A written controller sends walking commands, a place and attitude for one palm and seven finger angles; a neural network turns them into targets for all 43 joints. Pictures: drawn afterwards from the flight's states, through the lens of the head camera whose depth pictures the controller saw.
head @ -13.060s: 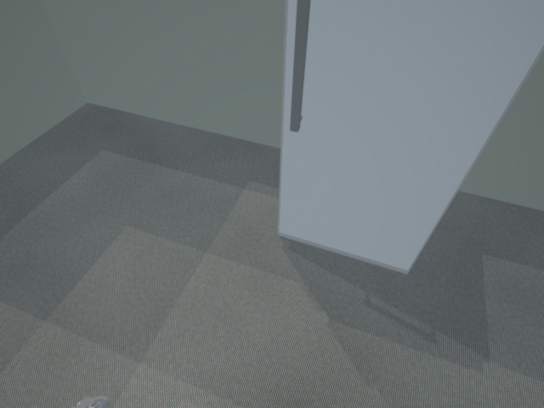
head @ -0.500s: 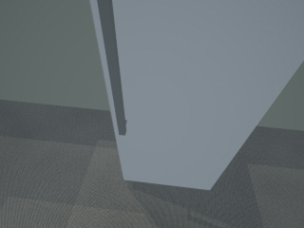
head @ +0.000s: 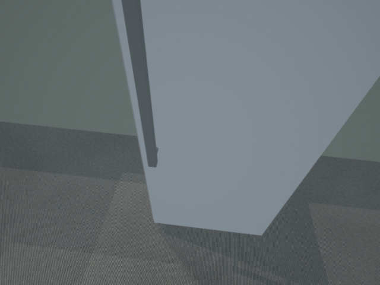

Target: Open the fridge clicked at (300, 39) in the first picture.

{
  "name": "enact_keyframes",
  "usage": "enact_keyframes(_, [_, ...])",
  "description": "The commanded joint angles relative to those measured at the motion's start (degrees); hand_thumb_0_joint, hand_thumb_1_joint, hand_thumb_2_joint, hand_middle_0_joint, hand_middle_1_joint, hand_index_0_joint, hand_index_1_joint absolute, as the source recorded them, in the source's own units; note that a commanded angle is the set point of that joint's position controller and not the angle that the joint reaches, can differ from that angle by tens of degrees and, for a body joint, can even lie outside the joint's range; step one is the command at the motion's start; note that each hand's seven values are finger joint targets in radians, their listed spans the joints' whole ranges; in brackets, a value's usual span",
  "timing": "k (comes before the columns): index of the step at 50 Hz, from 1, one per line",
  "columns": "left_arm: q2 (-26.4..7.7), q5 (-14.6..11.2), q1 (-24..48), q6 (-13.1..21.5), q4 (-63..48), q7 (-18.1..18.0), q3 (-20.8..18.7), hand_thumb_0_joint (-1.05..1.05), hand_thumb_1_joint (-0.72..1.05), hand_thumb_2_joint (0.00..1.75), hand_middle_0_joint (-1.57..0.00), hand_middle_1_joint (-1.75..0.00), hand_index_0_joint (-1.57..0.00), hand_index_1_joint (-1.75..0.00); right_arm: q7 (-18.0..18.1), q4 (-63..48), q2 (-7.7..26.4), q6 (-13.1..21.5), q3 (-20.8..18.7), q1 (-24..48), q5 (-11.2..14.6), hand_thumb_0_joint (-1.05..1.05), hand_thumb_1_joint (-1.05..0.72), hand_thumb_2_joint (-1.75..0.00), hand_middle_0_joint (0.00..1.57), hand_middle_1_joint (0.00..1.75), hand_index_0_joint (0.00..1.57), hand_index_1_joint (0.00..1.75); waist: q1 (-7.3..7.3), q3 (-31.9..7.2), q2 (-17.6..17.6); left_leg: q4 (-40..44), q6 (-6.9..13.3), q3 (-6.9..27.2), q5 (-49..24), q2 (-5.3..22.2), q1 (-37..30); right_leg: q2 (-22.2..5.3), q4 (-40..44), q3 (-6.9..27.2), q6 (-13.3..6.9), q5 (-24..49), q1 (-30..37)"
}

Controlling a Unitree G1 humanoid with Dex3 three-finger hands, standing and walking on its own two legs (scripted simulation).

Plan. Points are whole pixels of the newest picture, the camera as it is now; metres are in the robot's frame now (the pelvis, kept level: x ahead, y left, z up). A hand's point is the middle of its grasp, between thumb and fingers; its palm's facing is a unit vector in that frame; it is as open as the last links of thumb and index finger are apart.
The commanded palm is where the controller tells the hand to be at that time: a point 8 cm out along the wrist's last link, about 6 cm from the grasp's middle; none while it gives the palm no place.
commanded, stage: look again from close up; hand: left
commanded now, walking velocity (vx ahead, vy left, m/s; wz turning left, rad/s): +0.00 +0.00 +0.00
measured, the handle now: (146, 95) +0.49 +0.14 +0.15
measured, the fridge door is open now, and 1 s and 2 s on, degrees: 0 0 0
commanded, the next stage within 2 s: raise the hand to about handle height in 1.98 s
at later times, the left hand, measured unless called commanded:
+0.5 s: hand out of the picture +0.01 +0.19 -0.18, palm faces +0.01 -0.98 -0.20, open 7.4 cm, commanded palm none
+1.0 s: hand out of the picture +0.01 +0.18 -0.18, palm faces +0.02 -0.98 -0.19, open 7.4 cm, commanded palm none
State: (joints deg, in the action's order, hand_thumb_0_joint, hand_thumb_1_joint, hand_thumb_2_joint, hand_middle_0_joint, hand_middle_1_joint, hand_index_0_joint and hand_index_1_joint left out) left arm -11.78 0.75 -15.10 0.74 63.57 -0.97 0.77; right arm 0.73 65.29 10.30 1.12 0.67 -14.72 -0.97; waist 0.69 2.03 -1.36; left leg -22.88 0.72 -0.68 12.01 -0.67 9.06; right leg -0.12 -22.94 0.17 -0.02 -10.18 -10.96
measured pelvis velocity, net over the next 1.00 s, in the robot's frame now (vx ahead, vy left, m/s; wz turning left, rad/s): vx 0.01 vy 0.00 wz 0.00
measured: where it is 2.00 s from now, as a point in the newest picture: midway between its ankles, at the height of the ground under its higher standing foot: outside the picture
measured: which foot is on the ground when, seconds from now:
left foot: down 0.00-1.00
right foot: down 0.00-1.00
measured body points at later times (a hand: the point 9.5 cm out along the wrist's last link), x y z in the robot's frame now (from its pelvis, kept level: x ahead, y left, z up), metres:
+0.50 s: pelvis +0.00 +0.00 +0.00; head +0.01 +0.01 +0.45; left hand +0.01 +0.24 -0.16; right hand +0.02 -0.23 -0.15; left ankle +0.01 +0.11 -0.74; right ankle +0.03 -0.12 -0.74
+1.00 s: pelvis +0.01 +0.00 +0.00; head +0.01 +0.01 +0.45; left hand +0.01 +0.23 -0.16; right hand +0.02 -0.23 -0.15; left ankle +0.01 +0.11 -0.74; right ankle +0.03 -0.12 -0.74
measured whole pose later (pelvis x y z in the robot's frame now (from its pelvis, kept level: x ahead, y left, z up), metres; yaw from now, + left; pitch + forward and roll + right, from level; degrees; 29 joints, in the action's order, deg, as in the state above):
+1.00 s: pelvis +0.01 +0.00 +0.00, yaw +0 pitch -2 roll +0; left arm -11.1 0.8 -15.4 0.8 64.1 -1.1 0.6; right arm 1.0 65.5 9.7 1.4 0.7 -14.9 -0.9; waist 0.8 1.8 -1.3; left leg -22.7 0.7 -0.6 12.4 -0.6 8.5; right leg -0.1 -22.8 0.1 0.0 -10.6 -10.4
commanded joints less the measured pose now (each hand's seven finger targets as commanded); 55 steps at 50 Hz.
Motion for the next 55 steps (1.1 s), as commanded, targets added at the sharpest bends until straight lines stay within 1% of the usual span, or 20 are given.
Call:
enact_keyframes(1, [-7.11, -0.07, -2.40, 1.12, -2.03, -0.58, -1.52, 0.00, 0.90, 0.90, -0.20, -0.30, -0.20, -0.30, 0.75, -2.03, 7.22, 0.84, -1.43, -2.10, 0.32, 0.00, -0.90, -0.90, 0.20, 0.30, 0.20, 0.30, -0.03, 0.75, 1.44, 5.11, 0.58, 5.40, -1.69, 6.07, 3.04, -5.80, 4.60, 5.29, -1.54, -1.42, -0.23])
enact_keyframes(4, [-6.88, -0.10, -2.30, 1.17, -1.96, -0.64, -1.52, 0.00, 0.90, 0.90, -0.20, -0.30, -0.20, -0.30, 0.85, -2.12, 7.24, 0.92, -1.44, -2.19, 0.32, 0.00, -0.90, -0.90, 0.20, 0.30, 0.20, 0.30, -0.10, 0.41, 1.61, 4.91, 0.61, 5.55, -3.38, 6.21, 2.60, -5.75, 4.08, 5.08, -1.60, 0.50, 0.18])
enact_keyframes(6, [-6.82, -0.09, -2.26, 1.05, -1.85, -0.61, -1.49, 0.00, 0.90, 0.90, -0.20, -0.30, -0.20, -0.30, 0.85, -1.99, 7.27, 0.85, -1.37, -2.06, 0.32, 0.00, -0.90, -0.90, 0.20, 0.30, 0.20, 0.30, -0.08, 1.52, 2.10, 5.48, 0.53, 5.61, -1.57, 6.23, 3.35, -5.66, 4.28, 5.11, -1.50, -1.05, -0.42])
enact_keyframes(7, [-6.70, 0.02, -2.50, 1.06, -1.83, -0.66, -1.51, 0.00, 0.90, 0.90, -0.20, -0.30, -0.20, -0.30, 0.86, -1.95, 6.84, 0.81, -1.40, -2.05, 0.34, 0.00, -0.90, -0.90, 0.20, 0.30, 0.20, 0.30, 0.02, 1.81, 1.87, 5.24, 0.58, 5.45, -2.33, 6.28, 3.26, -5.66, 4.26, 4.93, -1.55, -0.18, -0.36])
enact_keyframes(11, [-6.73, -0.05, -2.42, 1.07, -1.68, -0.61, -1.51, 0.00, 0.90, 0.90, -0.20, -0.30, -0.20, -0.30, 0.89, -1.99, 7.10, 0.87, -1.43, -2.09, 0.33, 0.00, -0.90, -0.90, 0.20, 0.30, 0.20, 0.30, -0.09, 1.13, 1.53, 5.36, 0.58, 5.44, -1.87, 6.20, 2.93, -5.69, 4.32, 5.14, -1.46, -0.56, -0.28])
enact_keyframes(12, [-6.57, 0.01, -2.48, 1.10, -1.84, -0.67, -1.54, 0.00, 0.90, 0.90, -0.20, -0.30, -0.20, -0.30, 0.94, -2.02, 6.83, 0.91, -1.42, -2.38, 0.34, 0.00, -0.90, -0.90, 0.20, 0.30, 0.20, 0.30, -0.09, 1.10, 1.45, 5.14, 0.67, 5.45, -3.35, 6.39, 2.82, -5.60, 3.98, 5.07, -1.61, 1.04, 0.10])
enact_keyframes(16, [-6.64, -0.04, -2.59, 1.12, -1.78, -0.64, -1.60, 0.00, 0.90, 0.90, -0.20, -0.30, -0.20, -0.30, 0.89, -2.05, 6.98, 0.93, -1.48, -2.02, 0.32, 0.00, -0.90, -0.90, 0.20, 0.30, 0.20, 0.30, -0.03, 0.82, 1.49, 5.21, 0.59, 5.32, -2.34, 6.22, 2.69, -5.76, 4.29, 5.08, -1.43, -0.09, -0.08])
enact_keyframes(18, [-6.56, 0.03, -2.63, 1.20, -1.76, -0.71, -1.58, 0.00, 0.90, 0.90, -0.20, -0.30, -0.20, -0.30, 0.93, -2.10, 6.87, 0.95, -1.49, -2.12, 0.35, 0.00, -0.90, -0.90, 0.20, 0.30, 0.20, 0.30, -0.09, 0.93, 0.79, 4.88, 0.66, 5.29, -4.00, 6.32, 2.34, -5.85, 4.02, 4.86, -1.48, 1.67, 0.07])
enact_keyframes(21, [-6.61, -0.05, -2.47, 1.10, -1.78, -0.66, -1.53, 0.00, 0.90, 0.90, -0.20, -0.30, -0.20, -0.30, 0.92, -2.04, 7.02, 0.86, -1.49, -1.90, 0.31, 0.00, -0.90, -0.90, 0.20, 0.30, 0.20, 0.30, -0.11, 1.45, 1.60, 5.30, 0.54, 5.38, -2.12, 6.24, 2.67, -5.64, 4.40, 5.09, -1.40, -0.31, -0.55])
enact_keyframes(22, [-6.47, 0.06, -2.50, 1.10, -1.76, -0.70, -1.55, 0.00, 0.90, 0.90, -0.20, -0.30, -0.20, -0.30, 0.94, -2.01, 6.78, 0.88, -1.41, -2.20, 0.33, 0.00, -0.90, -0.90, 0.20, 0.30, 0.20, 0.30, -0.10, 1.30, 1.39, 5.19, 0.60, 5.29, -3.11, 6.40, 2.69, -5.67, 4.15, 4.89, -1.47, 0.93, 0.00])
enact_keyframes(26, [-6.56, -0.04, -2.41, 1.04, -1.70, -0.64, -1.55, 0.00, 0.90, 0.90, -0.20, -0.30, -0.20, -0.30, 0.93, -1.97, 7.00, 0.93, -1.39, -2.00, 0.31, 0.00, -0.90, -0.90, 0.20, 0.30, 0.20, 0.30, -0.05, 1.43, 1.72, 5.47, 0.54, 5.48, -2.04, 6.22, 2.94, -5.63, 4.26, 5.06, -1.37, -0.26, -0.29])
enact_keyframes(28, [-6.48, 0.05, -2.44, 1.06, -1.67, -0.68, -1.61, 0.00, 0.90, 0.90, -0.20, -0.30, -0.20, -0.30, 0.96, -1.96, 6.74, 0.97, -1.35, -2.14, 0.33, 0.00, -0.90, -0.90, 0.20, 0.30, 0.20, 0.30, -0.04, 1.21, 1.40, 5.37, 0.59, 5.52, -3.33, 6.33, 2.87, -5.65, 3.89, 4.76, -1.37, 1.07, 0.19])
enact_keyframes(31, [-6.43, -0.02, -2.46, 0.99, -1.58, -0.63, -1.57, 0.00, 0.90, 0.90, -0.20, -0.30, -0.20, -0.30, 0.95, -1.95, 6.89, 0.93, -1.38, -2.03, 0.28, 0.00, -0.90, -0.90, 0.20, 0.30, 0.20, 0.30, -0.03, 1.58, 1.79, 5.60, 0.54, 5.58, -2.15, 6.20, 2.84, -5.64, 4.19, 4.87, -1.29, -0.17, -0.38])
enact_keyframes(34, [-6.43, -0.01, -2.51, 1.14, -1.59, -0.68, -1.63, 0.00, 0.90, 0.90, -0.20, -0.30, -0.20, -0.30, 1.01, -1.97, 6.85, 1.06, -1.39, -2.21, 0.33, 0.00, -0.90, -0.90, 0.20, 0.30, 0.20, 0.30, -0.09, 0.21, 1.44, 5.09, 0.58, 5.39, -4.42, 6.41, 2.07, -5.77, 3.84, 4.71, -1.39, 2.04, 0.64])
enact_keyframes(43, [-6.06, 0.03, -2.81, 1.08, -1.35, -0.72, -1.60, 0.00, 0.90, 0.90, -0.20, -0.30, -0.20, -0.30, 1.03, -1.72, 6.22, 0.92, -1.32, -2.47, 0.33, 0.00, -0.90, -0.90, 0.20, 0.30, 0.20, 0.30, -0.01, 1.67, 1.31, 5.19, 0.46, 5.25, -3.49, 6.23, 2.68, -5.72, 4.20, 4.71, -1.39, 1.21, 0.05])
enact_keyframes(46, [-6.16, -0.02, -2.89, 1.01, -1.36, -0.67, -1.60, 0.00, 0.90, 0.90, -0.20, -0.30, -0.20, -0.30, 0.98, -1.74, 6.32, 0.86, -1.37, -2.47, 0.31, 0.00, -0.90, -0.90, 0.20, 0.30, 0.20, 0.30, 0.02, 1.79, 1.51, 5.31, 0.37, 5.24, -1.88, 6.06, 2.83, -5.71, 4.58, 4.77, -1.25, -0.51, -0.39])
enact_keyframes(49, [-6.00, -0.02, -3.05, 1.08, -1.42, -0.70, -1.59, 0.00, 0.90, 0.90, -0.20, -0.30, -0.20, -0.30, 1.06, -1.82, 6.35, 0.95, -1.37, -2.68, 0.32, 0.00, -0.90, -0.90, 0.20, 0.30, 0.20, 0.30, -0.08, 1.11, 1.42, 5.06, 0.46, 5.33, -3.26, 6.18, 2.31, -5.65, 4.27, 4.96, -1.38, 0.85, -0.13])
enact_keyframes(51, [-5.94, -0.03, -3.13, 1.05, -1.30, -0.68, -1.63, 0.00, 0.90, 0.90, -0.20, -0.30, -0.20, -0.30, 1.05, -1.79, 6.29, 0.94, -1.33, -2.66, 0.33, 0.00, -0.90, -0.90, 0.20, 0.30, 0.20, 0.30, 0.02, 1.48, 1.98, 5.26, 0.34, 5.16, -2.46, 6.19, 2.66, -5.69, 4.35, 4.80, -1.29, 0.28, -0.18])
enact_keyframes(52, [-5.85, 0.05, -3.24, 1.05, -1.24, -0.72, -1.64, 0.00, 0.90, 0.90, -0.20, -0.30, -0.20, -0.30, 1.07, -1.75, 5.84, 0.90, -1.31, -2.74, 0.37, 0.00, -0.90, -0.90, 0.20, 0.30, 0.20, 0.30, 0.06, 1.88, 1.42, 5.08, 0.39, 5.13, -2.95, 6.22, 2.71, -5.69, 4.34, 4.69, -1.33, 0.81, -0.19])
enact_keyframes(55, [-5.92, -0.01, -3.00, 1.03, -1.28, -0.69, -1.63, 0.00, 0.90, 0.90, -0.20, -0.30, -0.20, -0.30, 1.06, -1.63, 6.08, 0.94, -1.31, -2.98, 0.35, 0.00, -0.90, -0.90, 0.20, 0.30, 0.20, 0.30, 0.00, 1.50, 1.61, 5.32, 0.35, 5.16, -2.30, 6.21, 2.86, -5.74, 4.41, 4.72, -1.28, 0.12, -0.01])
